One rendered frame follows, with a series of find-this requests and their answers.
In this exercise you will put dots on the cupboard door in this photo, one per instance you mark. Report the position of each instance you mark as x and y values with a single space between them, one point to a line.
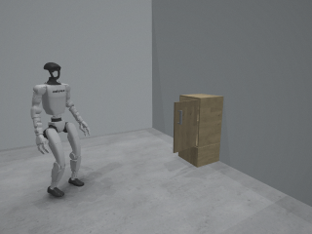
185 134

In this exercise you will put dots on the robot left foot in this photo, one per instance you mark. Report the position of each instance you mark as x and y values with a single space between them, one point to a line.
76 182

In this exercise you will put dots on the right robot shin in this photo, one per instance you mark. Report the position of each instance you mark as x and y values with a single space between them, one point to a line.
56 175

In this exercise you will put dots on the left robot hand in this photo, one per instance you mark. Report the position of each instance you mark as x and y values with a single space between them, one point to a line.
82 126

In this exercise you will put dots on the robot right upper arm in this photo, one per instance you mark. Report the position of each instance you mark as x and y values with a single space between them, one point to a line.
38 91

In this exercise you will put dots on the robot right forearm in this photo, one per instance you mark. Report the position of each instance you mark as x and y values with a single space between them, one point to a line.
38 127

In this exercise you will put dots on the right robot hand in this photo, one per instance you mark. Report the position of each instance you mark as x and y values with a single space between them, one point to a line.
40 139

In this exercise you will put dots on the robot left upper arm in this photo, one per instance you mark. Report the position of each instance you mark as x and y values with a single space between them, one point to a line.
68 102

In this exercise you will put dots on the handle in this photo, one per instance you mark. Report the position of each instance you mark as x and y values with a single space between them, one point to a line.
180 117

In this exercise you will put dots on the robot left forearm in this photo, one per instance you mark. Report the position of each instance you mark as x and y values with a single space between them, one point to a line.
75 113

